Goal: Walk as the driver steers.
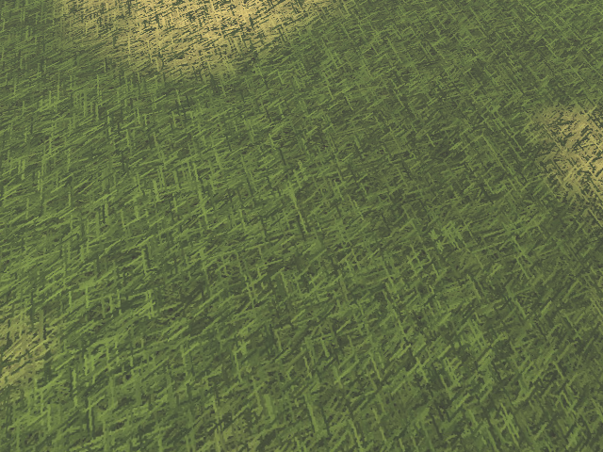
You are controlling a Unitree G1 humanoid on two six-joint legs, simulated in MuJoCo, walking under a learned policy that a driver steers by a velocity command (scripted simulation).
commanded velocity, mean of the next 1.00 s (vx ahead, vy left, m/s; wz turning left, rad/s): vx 0.50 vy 0.00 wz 0.00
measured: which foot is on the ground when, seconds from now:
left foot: up 0.00-0.30, down 0.32-0.92, up 0.94-1.00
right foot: down 0.00-0.34, up 0.36-0.88, down 0.90-1.00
